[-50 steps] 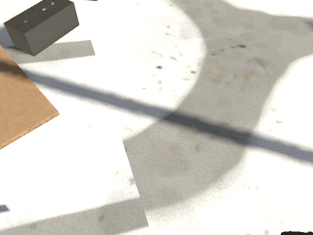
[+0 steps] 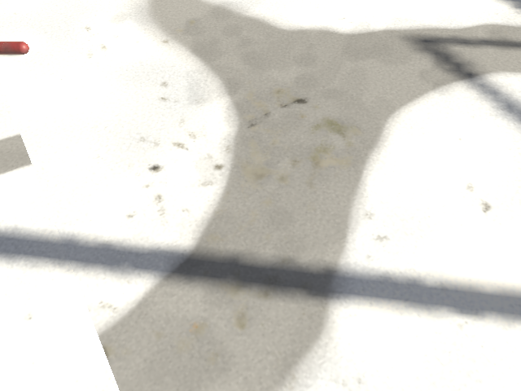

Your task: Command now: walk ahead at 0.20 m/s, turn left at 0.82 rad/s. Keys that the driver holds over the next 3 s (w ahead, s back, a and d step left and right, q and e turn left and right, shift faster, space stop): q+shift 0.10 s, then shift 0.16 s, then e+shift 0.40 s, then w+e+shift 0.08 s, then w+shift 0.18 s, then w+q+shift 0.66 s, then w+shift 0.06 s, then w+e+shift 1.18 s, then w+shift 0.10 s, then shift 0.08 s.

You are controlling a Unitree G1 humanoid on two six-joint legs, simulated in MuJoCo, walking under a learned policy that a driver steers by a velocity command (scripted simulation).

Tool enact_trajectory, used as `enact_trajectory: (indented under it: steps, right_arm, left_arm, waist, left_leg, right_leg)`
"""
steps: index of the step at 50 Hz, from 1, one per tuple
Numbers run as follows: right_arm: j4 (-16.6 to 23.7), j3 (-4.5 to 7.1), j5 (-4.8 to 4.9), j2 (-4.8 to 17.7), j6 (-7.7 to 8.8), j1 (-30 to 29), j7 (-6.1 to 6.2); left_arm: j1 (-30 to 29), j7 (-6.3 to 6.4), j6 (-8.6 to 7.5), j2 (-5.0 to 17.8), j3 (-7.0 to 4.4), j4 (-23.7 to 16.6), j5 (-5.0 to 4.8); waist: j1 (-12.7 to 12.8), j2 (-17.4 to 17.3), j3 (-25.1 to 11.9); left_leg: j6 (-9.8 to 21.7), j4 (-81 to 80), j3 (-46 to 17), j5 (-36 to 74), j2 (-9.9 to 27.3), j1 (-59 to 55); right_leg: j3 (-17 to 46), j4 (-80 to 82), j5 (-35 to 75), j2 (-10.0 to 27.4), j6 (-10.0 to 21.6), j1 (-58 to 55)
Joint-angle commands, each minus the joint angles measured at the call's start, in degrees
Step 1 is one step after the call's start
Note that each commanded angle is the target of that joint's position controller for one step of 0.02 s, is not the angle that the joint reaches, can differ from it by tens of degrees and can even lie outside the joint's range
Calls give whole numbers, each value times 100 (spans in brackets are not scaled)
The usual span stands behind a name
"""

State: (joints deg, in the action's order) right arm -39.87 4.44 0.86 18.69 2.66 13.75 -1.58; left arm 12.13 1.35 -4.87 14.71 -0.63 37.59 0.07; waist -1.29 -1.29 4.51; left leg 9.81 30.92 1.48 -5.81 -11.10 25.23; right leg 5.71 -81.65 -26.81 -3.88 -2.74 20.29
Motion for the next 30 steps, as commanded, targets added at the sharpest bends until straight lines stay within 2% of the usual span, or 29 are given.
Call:
enact_trajectory:
  steps: [1, 2, 3, 4, 5, 7, 9, 11, 13, 15, 16, 17, 18, 19, 20, 21, 22, 23, 24, 25, 27, 30]
  right_arm:
    - [809, 183, 29, 642, 65, -424, 86]
    - [808, 206, 15, 669, 41, -470, 105]
    - [754, 217, 26, 695, 13, -430, 134]
    - [704, 242, 27, 757, -28, -339, 180]
    - [660, 271, 38, 836, -99, -251, 235]
    - [625, 267, 91, 839, -263, -251, 346]
    - [619, 217, 134, 734, -381, -247, 427]
    - [624, 157, 79, 635, -445, -216, 451]
    - [656, 104, -3, 550, -466, -231, 432]
    - [649, -26, -77, 314, -448, -334, 401]
    - [603, -141, -96, 69, -413, -430, 366]
    - [457, -216, -177, -103, -341, -138, 306]
    - [374, -214, -322, -103, -264, 382, 265]
    - [257, -141, -269, 153, -235, 735, 270]
    - [369, -79, -261, 442, -246, 295, 320]
    - [454, -6, -205, 582, -285, -142, 352]
    - [480, 41, -146, 586, -347, -434, 367]
    - [541, 67, -106, 589, -402, -650, 357]
    - [538, 72, -81, 509, -428, -677, 340]
    - [499, 47, -62, 356, -434, -650, 331]
    - [396, 9, -18, 127, -406, -629, 345]
    - [298, 2, 37, 3, -311, -669, 301]
  left_arm:
    - [277, -54, -42, 1018, -291, -605, 86]
    - [287, -33, 5, 992, -301, -604, 130]
    - [257, -2, 34, 852, -266, -606, 180]
    - [129, 35, 58, 715, -223, -650, 219]
    - [-25, 73, 96, 613, -197, -702, 216]
    - [-60, 111, 187, 574, -184, -641, 128]
    - [-292, 101, 233, 595, -198, -638, 77]
    - [-609, 74, 231, 573, -197, -711, 70]
    - [-809, 39, 176, 622, -217, -757, 70]
    - [-644, -45, 83, 676, -238, -661, 81]
    - [-450, -99, 25, 563, -227, -561, 89]
    - [-486, -130, -13, 514, -204, -555, 135]
    - [-652, -114, -7, 902, -254, -679, 206]
    - [-731, -90, 46, 867, -239, -654, 284]
    - [-436, -98, 108, 760, -257, -553, 160]
    - [-213, -118, 186, 897, -321, -504, 49]
    - [53, -112, 260, 1159, -433, -483, -16]
    - [338, -85, 289, 1364, -520, -479, -36]
    - [355, -38, 299, 1460, -573, -494, -32]
    - [195, 3, 326, 1391, -588, -547, -52]
    - [-84, 69, 455, 1139, -583, -633, -135]
    - [-79, 145, 657, 1096, -651, -689, -111]
  waist:
    - [486, 726, -454]
    - [503, 564, -396]
    - [487, 494, -455]
    - [423, 426, -600]
    - [358, 304, -823]
    - [273, -34, -1316]
    - [101, -340, -1467]
    - [-67, -562, -1393]
    - [-175, -712, -1273]
    - [-116, -751, -1305]
    - [49, -684, -1295]
    - [-6, -505, -1193]
    - [-396, 313, -1162]
    - [-610, 1193, -1081]
    - [-323, 1421, -1061]
    - [-102, 1346, -981]
    - [96, 1268, -931]
    - [304, 1146, -864]
    - [291, 877, -887]
    - [198, 747, -894]
    - [108, 818, -925]
    - [149, 1178, -1132]
  left_leg:
    - [1072, -1932, -3325, 36, 1770, -1130]
    - [1007, -1837, -2960, 847, 1577, -798]
    - [928, -1614, -2578, 1857, 1429, -563]
    - [843, -1395, -2359, 2582, 1288, -493]
    - [742, -1216, -2294, 2909, 1198, -558]
    - [429, -892, -2069, 2768, 1109, -808]
    - [158, -729, -2034, 2055, 1056, -897]
    - [85, -666, -2245, 1366, 1140, -966]
    - [119, -499, -2543, 1137, 1312, -1160]
    - [109, -207, -2580, 1356, 1570, -1390]
    - [-5, -71, -2447, 1256, 1517, -1262]
    - [-234, -22, -2270, 832, 1333, -1080]
    - [-528, 609, -1777, -546, 849, -845]
    - [-910, 899, -1266, -1814, 573, -634]
    - [-1107, 906, -1024, -1803, 668, -671]
    - [-1155, 983, -864, -1963, 643, -479]
    - [-1197, 1389, -730, -2410, 496, -89]
    - [-1250, 2057, -801, -2891, 416, 398]
    - [-1289, 2628, -972, -2865, 452, 564]
    - [-1304, 2715, -1018, -2656, 491, 543]
    - [-1338, 2078, -896, -2232, 484, 355]
    - [-1365, 1204, -787, -1900, 341, -178]
  right_leg:
    - [483, 518, 342, 387, 10, 1503]
    - [402, 922, 363, 439, -88, 1317]
    - [268, 1410, 399, 436, -198, 1168]
    - [161, 1894, 542, 353, -293, 1087]
    - [106, 2277, 717, 235, -382, 1034]
    - [57, 2806, 1370, 193, -488, 888]
    - [41, 3219, 1898, 223, -505, 806]
    - [67, 3574, 2008, 269, -455, 790]
    - [105, 3949, 1829, 302, -336, 777]
    - [33, 4511, 1886, 460, -116, 421]
    - [-7, 5290, 2393, 526, 35, -205]
    - [275, 5941, 3421, 642, 237, -847]
    - [1145, 5784, 5170, 1323, 613, -1217]
    - [1766, 5774, 5596, 1837, 1435, -1173]
    - [2443, 5979, 4706, 1902, 1778, -961]
    - [2583, 6062, 3905, 1752, 1726, -1055]
    - [2771, 6137, 3304, 1724, 1713, -1259]
    - [3096, 6279, 2932, 1843, 1785, -1462]
    - [3129, 6284, 2694, 1811, 1712, -1480]
    - [2838, 6253, 2591, 1579, 1503, -1362]
    - [2360, 6257, 2326, 1103, 1153, -1226]
    - [2361, 6287, 2156, 850, 1106, -1159]
